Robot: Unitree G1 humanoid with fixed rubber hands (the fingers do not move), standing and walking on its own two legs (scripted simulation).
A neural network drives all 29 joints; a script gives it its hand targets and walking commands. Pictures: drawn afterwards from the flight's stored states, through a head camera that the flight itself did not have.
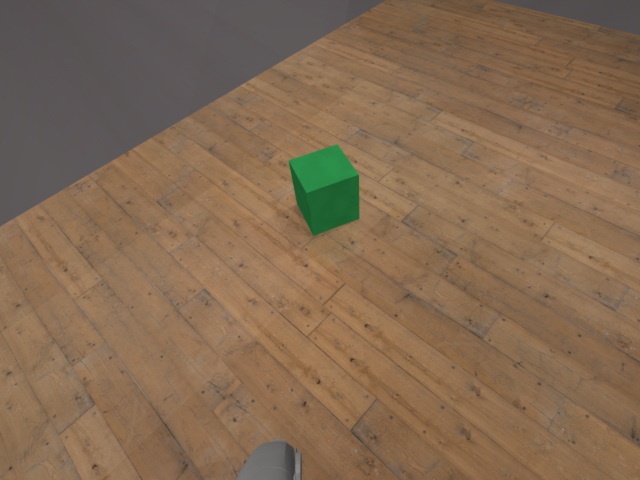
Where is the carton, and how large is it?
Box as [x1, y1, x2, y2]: [289, 144, 358, 235]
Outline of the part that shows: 337,144 289,160 297,204 313,235 358,218 358,174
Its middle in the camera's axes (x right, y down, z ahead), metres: +0.01 -0.21 +1.59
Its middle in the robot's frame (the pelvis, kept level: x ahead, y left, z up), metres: +1.20 +0.13 -0.66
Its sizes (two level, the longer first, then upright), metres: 0.210 0.200 0.250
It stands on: the floor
